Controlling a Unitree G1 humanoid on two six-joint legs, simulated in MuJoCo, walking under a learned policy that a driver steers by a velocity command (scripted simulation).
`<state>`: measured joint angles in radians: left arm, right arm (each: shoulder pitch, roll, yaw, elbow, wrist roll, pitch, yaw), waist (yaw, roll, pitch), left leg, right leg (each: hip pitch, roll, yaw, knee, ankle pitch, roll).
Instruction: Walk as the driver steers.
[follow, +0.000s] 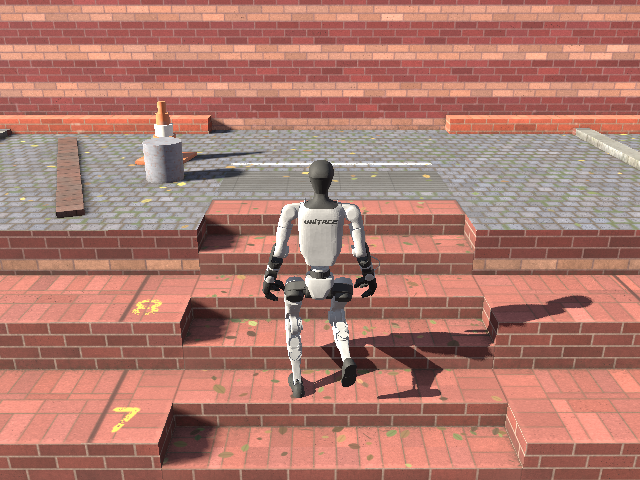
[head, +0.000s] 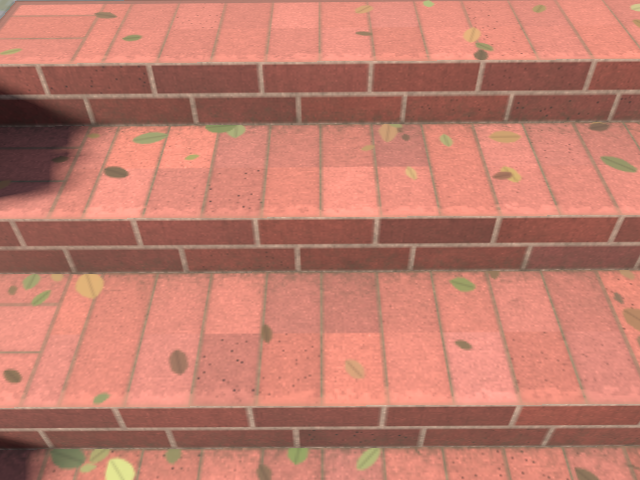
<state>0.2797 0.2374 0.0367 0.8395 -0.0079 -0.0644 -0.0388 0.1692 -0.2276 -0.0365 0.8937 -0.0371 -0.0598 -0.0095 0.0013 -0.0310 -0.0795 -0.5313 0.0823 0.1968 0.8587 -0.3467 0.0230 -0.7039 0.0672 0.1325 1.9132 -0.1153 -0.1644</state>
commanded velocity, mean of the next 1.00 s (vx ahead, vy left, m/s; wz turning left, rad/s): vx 0.40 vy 0.00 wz -0.41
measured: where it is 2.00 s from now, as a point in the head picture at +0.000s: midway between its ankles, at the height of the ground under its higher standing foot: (479, 355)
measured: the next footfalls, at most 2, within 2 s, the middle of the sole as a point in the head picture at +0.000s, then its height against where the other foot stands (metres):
right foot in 0.40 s outside the picture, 0.15 m higher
left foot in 0.90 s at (423, 338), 0.15 m higher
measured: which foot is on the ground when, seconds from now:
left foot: down 0.00-0.42, up 0.44-0.88, down 0.90-1.00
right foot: up 0.00-0.38, down 0.40-0.92, up 0.94-1.00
